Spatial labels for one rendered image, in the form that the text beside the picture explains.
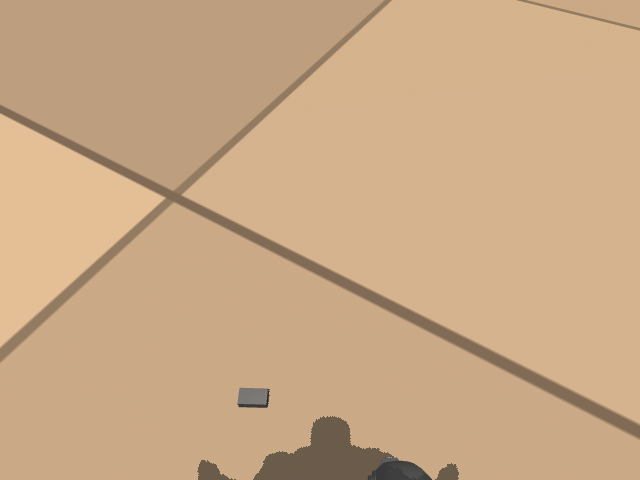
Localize small box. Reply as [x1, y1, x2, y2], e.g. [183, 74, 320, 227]
[237, 388, 269, 408]

